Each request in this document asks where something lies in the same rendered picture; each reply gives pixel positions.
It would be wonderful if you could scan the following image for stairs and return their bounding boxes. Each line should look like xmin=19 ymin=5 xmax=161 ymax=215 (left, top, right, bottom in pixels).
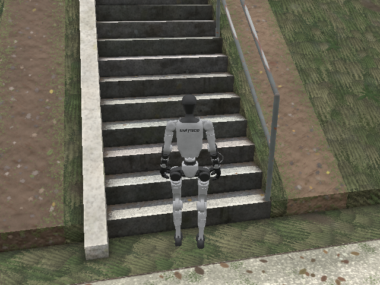
xmin=95 ymin=0 xmax=271 ymax=239

